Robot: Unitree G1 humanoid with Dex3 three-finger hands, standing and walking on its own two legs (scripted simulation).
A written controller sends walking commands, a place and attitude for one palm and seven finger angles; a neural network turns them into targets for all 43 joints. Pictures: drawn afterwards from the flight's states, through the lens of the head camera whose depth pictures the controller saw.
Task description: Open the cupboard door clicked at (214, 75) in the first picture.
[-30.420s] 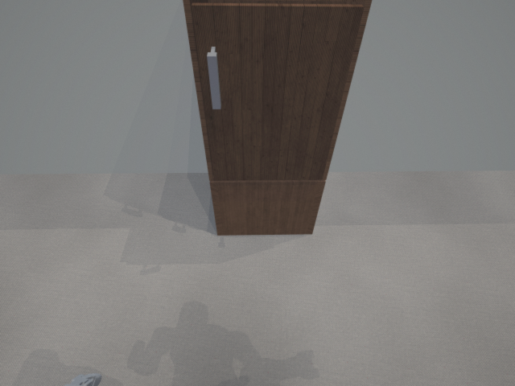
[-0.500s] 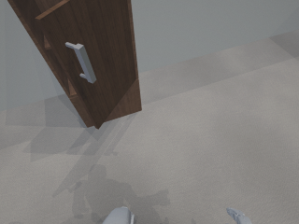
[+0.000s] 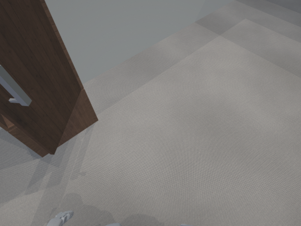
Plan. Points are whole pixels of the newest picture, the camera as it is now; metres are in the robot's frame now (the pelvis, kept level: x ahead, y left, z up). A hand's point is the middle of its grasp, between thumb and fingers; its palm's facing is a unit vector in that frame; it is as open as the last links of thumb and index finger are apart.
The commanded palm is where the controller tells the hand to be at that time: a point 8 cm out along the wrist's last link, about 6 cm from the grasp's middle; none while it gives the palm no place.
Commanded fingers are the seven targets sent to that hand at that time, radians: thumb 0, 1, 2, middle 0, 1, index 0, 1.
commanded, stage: walk to a spot facing it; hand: left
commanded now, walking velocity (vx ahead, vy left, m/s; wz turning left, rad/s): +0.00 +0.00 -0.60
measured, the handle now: (5, 86) +0.45 +0.45 +0.07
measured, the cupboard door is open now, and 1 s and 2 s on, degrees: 43 43 43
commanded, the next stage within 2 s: turn to face it in 1.88 s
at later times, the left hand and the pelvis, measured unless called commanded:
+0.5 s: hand (98, 193) +0.22 +0.18 -0.15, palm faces -0.30 -0.94 -0.15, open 7.4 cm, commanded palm none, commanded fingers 0.00 0.90 0.90 -0.20 -0.30 -0.20 -0.30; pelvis +0.07 +0.03 +0.02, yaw -19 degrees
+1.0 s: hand (158, 147) +0.38 +0.00 -0.14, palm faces -0.52 -0.82 -0.24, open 7.2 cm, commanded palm none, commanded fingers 0.00 0.90 0.90 -0.20 -0.30 -0.20 -0.30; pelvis +0.20 -0.11 +0.02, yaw -34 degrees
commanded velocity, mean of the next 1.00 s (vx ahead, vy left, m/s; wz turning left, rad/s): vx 0.31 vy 0.00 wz -0.48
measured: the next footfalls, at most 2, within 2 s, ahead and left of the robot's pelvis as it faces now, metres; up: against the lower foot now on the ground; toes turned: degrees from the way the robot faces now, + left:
left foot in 0.32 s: +0.09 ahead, +0.12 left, +0.00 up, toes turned -8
right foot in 0.80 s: +0.21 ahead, -0.18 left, +0.00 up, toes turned -36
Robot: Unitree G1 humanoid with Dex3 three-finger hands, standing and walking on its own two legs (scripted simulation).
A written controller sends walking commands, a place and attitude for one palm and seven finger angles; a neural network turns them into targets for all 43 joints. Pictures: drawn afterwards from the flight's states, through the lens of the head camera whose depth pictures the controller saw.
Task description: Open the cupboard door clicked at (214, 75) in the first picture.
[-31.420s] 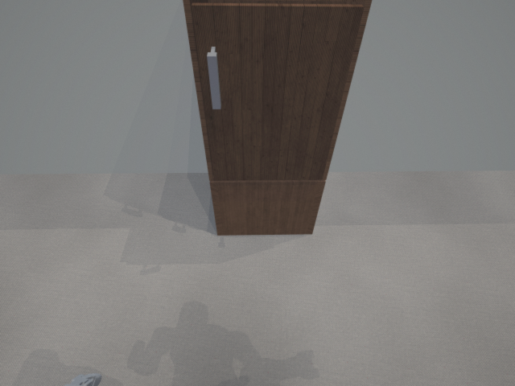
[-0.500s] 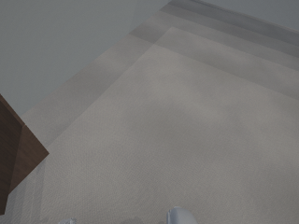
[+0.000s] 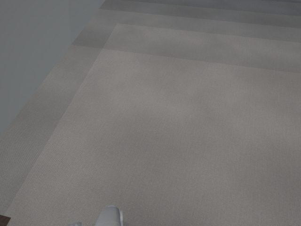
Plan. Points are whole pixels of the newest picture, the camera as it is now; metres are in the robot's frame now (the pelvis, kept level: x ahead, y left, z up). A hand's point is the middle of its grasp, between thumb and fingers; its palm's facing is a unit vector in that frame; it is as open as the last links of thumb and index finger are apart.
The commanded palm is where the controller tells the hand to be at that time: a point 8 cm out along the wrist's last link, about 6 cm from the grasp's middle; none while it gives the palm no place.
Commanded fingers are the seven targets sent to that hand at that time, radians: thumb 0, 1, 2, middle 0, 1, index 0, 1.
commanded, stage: walk to a spot facing it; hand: left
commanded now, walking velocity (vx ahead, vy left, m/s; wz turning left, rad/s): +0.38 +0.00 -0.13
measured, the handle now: out of the picture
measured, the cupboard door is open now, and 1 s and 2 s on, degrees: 43 43 43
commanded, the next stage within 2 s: turn to face it in 0.88 s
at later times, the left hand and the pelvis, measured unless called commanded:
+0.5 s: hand (88, 193) +0.23 +0.22 -0.18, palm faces -0.02 -0.99 -0.13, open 7.4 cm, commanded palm none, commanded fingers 0.00 0.90 0.90 -0.20 -0.30 -0.20 -0.30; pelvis +0.25 +0.05 -0.01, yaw -7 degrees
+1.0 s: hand (130, 102) +0.60 +0.10 -0.16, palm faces -0.23 -0.95 -0.20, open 7.2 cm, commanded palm none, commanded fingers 0.00 0.90 0.90 -0.20 -0.30 -0.20 -0.30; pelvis +0.46 -0.05 +0.00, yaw -14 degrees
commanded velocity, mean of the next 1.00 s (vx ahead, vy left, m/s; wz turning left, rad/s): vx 0.33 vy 0.00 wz -0.15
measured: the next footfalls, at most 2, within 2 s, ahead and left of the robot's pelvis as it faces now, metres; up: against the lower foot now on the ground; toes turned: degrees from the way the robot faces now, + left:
left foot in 0.34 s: +0.32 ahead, +0.13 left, +0.00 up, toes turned +2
right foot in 0.82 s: +0.49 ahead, -0.14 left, +0.00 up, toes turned -20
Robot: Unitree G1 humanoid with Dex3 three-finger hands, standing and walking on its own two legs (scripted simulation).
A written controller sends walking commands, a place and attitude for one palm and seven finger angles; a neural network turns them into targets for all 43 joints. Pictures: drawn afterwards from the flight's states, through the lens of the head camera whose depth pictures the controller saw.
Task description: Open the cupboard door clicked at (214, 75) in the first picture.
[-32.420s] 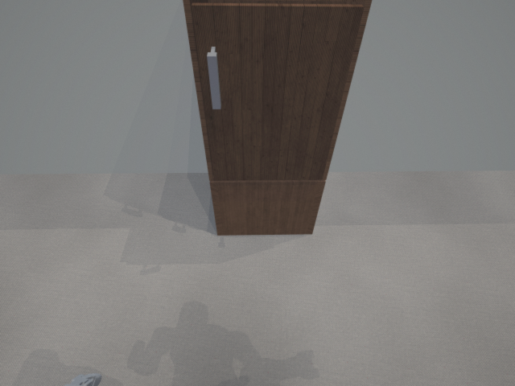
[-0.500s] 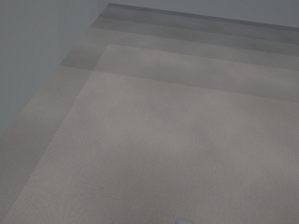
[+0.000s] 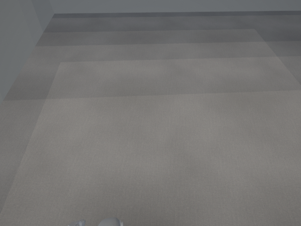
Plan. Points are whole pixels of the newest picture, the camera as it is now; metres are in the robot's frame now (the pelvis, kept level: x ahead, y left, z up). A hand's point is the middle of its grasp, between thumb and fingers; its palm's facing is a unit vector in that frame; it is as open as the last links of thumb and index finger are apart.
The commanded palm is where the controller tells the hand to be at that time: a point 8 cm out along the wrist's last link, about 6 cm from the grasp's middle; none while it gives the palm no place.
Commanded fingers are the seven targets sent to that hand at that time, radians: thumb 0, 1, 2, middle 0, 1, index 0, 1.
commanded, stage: turn to face it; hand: left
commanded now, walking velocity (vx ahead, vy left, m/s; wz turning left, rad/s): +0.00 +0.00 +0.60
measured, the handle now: out of the picture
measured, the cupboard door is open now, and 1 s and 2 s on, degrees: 43 43 43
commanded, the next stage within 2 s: none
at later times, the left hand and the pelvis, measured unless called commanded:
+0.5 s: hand (78, 224) +0.16 +0.22 -0.17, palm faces +0.27 -0.93 -0.26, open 7.4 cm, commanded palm none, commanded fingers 0.00 0.90 0.90 -0.20 -0.30 -0.20 -0.30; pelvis +0.12 +0.00 -0.01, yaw +14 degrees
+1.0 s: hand out of the picture +0.11 +0.21 -0.18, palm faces +0.56 -0.78 -0.27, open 7.4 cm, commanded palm none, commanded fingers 0.00 0.90 0.90 -0.20 -0.30 -0.20 -0.30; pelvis +0.17 -0.01 -0.01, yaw +33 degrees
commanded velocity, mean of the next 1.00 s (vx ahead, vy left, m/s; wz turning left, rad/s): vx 0.00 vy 0.00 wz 0.60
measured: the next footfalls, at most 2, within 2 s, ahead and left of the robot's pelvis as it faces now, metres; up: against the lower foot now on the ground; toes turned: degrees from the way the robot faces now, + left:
left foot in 0.20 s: +0.21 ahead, +0.15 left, +0.00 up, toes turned +12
right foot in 0.52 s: +0.20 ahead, -0.13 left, +0.00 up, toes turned +13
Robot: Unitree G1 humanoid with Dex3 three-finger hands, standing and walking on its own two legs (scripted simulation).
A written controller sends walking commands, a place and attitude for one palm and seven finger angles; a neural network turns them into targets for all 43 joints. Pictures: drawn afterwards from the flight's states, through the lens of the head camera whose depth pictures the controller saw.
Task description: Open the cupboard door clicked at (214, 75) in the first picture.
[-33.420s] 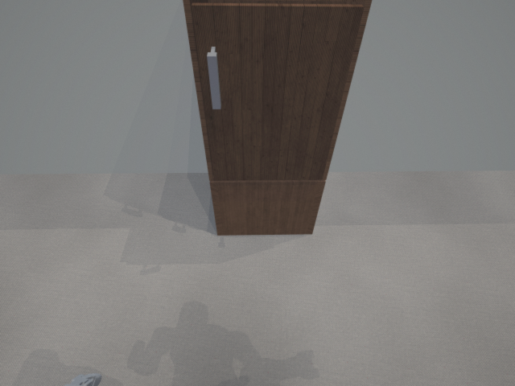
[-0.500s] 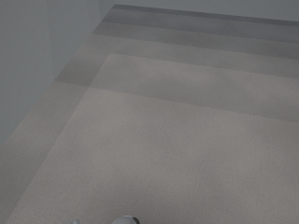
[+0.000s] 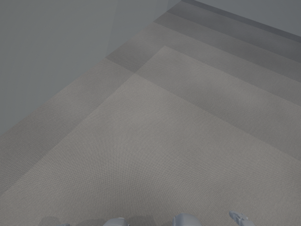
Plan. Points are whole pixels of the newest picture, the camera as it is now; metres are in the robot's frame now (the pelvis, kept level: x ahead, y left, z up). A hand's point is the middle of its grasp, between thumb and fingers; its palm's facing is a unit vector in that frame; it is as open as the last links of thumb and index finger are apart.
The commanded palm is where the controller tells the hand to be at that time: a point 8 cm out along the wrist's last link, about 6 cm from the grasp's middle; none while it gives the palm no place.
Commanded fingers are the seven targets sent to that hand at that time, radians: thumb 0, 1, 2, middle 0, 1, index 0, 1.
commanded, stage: turn to face it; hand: left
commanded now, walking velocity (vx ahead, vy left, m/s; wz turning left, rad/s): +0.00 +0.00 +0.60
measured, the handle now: out of the picture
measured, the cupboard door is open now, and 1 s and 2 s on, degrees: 43 43 43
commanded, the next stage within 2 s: none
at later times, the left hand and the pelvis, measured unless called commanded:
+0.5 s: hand out of the picture +0.01 +0.17 -0.17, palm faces +0.34 -0.92 -0.22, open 7.4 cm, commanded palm none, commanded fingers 0.00 0.90 0.90 -0.20 -0.30 -0.20 -0.30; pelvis +0.02 -0.04 +0.00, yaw +19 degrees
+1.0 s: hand out of the picture -0.01 +0.14 -0.14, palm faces +0.56 -0.77 -0.29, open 7.4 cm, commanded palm none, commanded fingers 0.00 0.90 0.90 -0.20 -0.30 -0.20 -0.30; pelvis +0.04 -0.07 +0.01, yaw +36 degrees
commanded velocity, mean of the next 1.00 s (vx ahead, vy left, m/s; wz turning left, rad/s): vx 0.00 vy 0.00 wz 0.60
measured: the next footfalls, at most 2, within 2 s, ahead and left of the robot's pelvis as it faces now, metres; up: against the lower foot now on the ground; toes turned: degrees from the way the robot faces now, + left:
right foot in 0.18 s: +0.07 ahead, -0.16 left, +0.00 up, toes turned +3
left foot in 0.50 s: +0.02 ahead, +0.09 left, +0.00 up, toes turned +25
